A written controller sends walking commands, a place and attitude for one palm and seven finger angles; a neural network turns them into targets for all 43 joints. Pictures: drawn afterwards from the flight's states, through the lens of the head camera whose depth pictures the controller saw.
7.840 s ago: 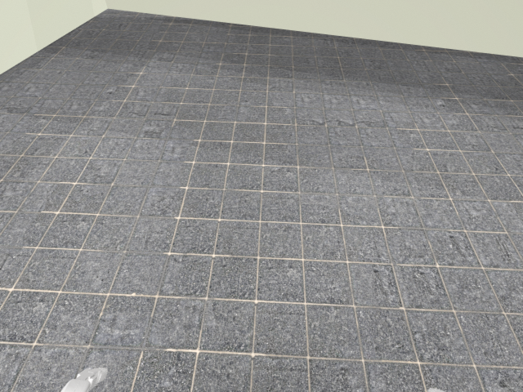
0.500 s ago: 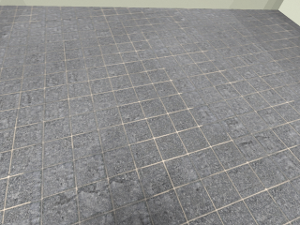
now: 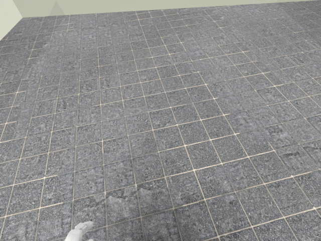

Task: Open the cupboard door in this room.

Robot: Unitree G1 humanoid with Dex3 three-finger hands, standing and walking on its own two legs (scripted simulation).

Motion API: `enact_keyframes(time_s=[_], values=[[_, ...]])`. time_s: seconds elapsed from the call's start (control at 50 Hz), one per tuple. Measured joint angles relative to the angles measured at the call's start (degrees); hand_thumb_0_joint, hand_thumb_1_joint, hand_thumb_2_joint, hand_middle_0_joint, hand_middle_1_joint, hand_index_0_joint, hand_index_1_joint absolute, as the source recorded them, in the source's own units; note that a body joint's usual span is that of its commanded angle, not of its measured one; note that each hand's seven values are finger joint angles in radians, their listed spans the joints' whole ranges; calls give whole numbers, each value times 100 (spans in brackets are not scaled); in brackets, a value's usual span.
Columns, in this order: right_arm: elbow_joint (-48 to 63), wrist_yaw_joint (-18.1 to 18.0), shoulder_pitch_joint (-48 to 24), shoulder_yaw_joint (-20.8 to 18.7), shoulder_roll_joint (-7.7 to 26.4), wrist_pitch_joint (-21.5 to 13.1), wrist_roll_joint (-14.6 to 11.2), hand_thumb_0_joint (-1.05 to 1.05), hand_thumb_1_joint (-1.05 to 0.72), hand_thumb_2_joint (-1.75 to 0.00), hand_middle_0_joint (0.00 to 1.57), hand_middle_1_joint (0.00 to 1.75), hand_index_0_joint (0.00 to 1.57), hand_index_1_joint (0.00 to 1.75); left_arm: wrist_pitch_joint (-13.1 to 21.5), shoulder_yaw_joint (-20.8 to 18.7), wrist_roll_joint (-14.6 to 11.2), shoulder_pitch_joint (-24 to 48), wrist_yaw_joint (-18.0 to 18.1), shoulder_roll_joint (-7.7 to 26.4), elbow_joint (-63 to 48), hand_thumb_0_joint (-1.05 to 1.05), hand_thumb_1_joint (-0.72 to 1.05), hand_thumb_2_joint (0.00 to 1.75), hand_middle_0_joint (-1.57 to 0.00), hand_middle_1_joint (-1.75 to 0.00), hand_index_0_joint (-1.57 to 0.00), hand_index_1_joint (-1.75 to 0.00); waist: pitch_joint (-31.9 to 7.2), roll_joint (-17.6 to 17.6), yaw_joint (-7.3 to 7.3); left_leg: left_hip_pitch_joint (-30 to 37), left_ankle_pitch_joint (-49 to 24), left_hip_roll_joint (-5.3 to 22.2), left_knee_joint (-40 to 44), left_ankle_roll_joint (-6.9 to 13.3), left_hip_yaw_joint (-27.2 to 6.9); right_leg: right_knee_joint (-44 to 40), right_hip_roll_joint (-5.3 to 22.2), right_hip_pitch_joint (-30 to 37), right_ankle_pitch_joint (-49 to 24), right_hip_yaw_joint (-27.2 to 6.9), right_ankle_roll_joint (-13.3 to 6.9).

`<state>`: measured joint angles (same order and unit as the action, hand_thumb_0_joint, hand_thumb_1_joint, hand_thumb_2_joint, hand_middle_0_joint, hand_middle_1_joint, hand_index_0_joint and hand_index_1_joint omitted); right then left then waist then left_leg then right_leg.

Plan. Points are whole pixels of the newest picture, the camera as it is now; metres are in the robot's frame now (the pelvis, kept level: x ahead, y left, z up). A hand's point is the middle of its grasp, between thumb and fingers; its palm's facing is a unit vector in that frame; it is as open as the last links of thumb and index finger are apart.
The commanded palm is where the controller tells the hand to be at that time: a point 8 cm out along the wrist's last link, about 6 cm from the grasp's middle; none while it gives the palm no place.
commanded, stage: turn or walk to find it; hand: left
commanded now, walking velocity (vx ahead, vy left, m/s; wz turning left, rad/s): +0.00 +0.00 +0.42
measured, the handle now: out of the picture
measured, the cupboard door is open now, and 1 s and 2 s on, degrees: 0 0 0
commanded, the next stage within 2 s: stand and wait in 1.98 s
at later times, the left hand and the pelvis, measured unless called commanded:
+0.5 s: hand out of the picture -0.07 +0.23 -0.18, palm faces +0.29 -0.92 -0.24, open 7.3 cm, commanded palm none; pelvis -0.04 +0.02 -0.01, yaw +15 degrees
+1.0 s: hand out of the picture -0.03 +0.22 -0.14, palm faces +0.40 -0.87 -0.28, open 7.3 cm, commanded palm none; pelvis -0.06 -0.01 +0.00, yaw +25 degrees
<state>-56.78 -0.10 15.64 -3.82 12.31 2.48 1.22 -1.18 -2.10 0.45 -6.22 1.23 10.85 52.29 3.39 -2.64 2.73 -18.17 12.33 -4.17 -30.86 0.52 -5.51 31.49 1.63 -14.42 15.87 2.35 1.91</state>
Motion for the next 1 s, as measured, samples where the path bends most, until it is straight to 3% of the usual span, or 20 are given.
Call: enact_keyframes(time_s=[0.04,0.08,0.14,0.22,0.3,0.4,0.44,0.48,0.54,0.6,0.66,0.82,0.9,0.94,0.98,1.0], values=[[-48,4,31,-64,69,70,-10,1,-90,-90,20,30,20,30,55,55,41,-34,5,-94,-33,0,91,90,-20,-30,-20,-30,26,-101,18,-306,894,-18,-857,-103,8,81,6,16,45,144,-252],[-76,34,73,-120,117,161,14,1,-90,-90,20,30,20,30,52,78,45,-144,12,-159,-53,0,91,90,-21,-30,-21,-30,-32,-76,11,-679,1280,-40,-2018,-164,130,23,108,88,122,250,-338],[-93,82,75,-173,199,208,42,1,-91,-90,20,30,20,30,19,91,41,-294,19,-213,-3,0,91,90,-21,-30,-21,-30,-61,-57,5,-1007,1019,143,-3253,-271,263,-203,195,227,21,384,-338],[-108,101,72,-193,262,209,42,1,-91,-90,20,30,20,30,46,102,45,-440,14,-245,73,0,91,90,-21,-30,-21,-30,-40,-37,-5,-1057,699,424,-3729,-427,263,-335,279,301,-57,635,-345],[-154,98,-15,-173,265,246,33,1,-91,-90,20,30,20,30,72,61,80,-578,26,-206,122,0,92,90,-21,-30,-21,-30,1,58,-120,-797,896,607,-3291,-507,341,-289,401,259,-42,843,-319],[-92,81,-319,-90,214,196,-22,1,-91,-90,19,30,20,30,53,-1,142,-722,-3,-26,220,0,92,90,-21,-30,-21,-30,111,252,-307,-215,1377,650,-1875,-468,658,-40,625,86,29,1032,-202],[-14,72,-454,-51,184,120,-45,1,-91,-90,19,30,19,30,29,-36,142,-775,-12,78,274,0,91,90,-21,-30,-21,-30,143,335,-357,74,1206,606,-1142,-424,803,166,733,-18,105,1111,-115],[87,80,-548,-16,176,3,-50,1,-91,-90,19,30,20,30,-22,-73,99,-860,-19,190,318,0,91,90,-21,-30,-21,-30,120,388,-377,400,532,560,-287,-291,887,536,844,-190,264,1176,2],[169,72,-715,54,16,-108,-16,1,-91,-90,20,30,20,30,-225,-133,71,-885,12,387,446,0,91,90,-21,-30,-21,-30,143,598,-456,369,694,441,-436,54,942,1775,727,-672,1310,610,127],[233,11,-724,125,-76,-143,10,1,-91,-90,20,30,20,30,-324,-162,71,-841,-16,442,543,1,91,90,-20,-30,-20,-30,49,539,-421,474,607,430,-158,143,828,2721,512,-1013,1205,323,176],[240,-22,-717,177,-114,-163,3,1,-90,-90,20,30,20,30,-268,-148,60,-725,-53,431,489,1,92,90,-20,-30,-20,-30,30,463,-408,578,364,368,178,180,707,3030,431,-1157,910,148,245],[220,-8,-535,158,-147,-135,20,1,-90,-90,20,30,20,30,-201,-86,29,-306,-35,270,225,1,91,90,-20,-30,-20,-30,37,308,-246,530,84,182,416,180,410,2279,296,-933,929,-82,311],[170,1,-392,98,-90,-65,43,1,-90,-90,20,30,20,30,-143,-40,4,-126,-27,143,89,1,91,90,-20,-30,-20,-30,43,180,-117,350,60,128,278,87,242,1367,159,-571,907,-73,244],[143,5,-303,60,-47,-31,34,1,-90,-90,20,30,20,30,-75,-15,-8,-87,-30,87,22,0,91,90,-20,-30,-20,-30,22,121,-82,204,92,91,117,10,158,615,96,-261,493,-25,206],[97,15,-235,0,36,4,-7,1,-90,-90,20,30,20,30,24,10,25,-75,-15,-11,-5,0,91,90,-20,-30,-20,-30,36,-38,-67,-1,304,110,-271,-66,45,159,19,-58,144,113,-121],[70,13,-207,-35,72,40,-15,1,-90,-90,20,30,20,30,55,43,46,-95,-13,-58,-25,0,91,90,-20,-30,-20,-30,45,-92,-49,-163,762,92,-705,-102,39,199,28,-56,158,191,-245]])
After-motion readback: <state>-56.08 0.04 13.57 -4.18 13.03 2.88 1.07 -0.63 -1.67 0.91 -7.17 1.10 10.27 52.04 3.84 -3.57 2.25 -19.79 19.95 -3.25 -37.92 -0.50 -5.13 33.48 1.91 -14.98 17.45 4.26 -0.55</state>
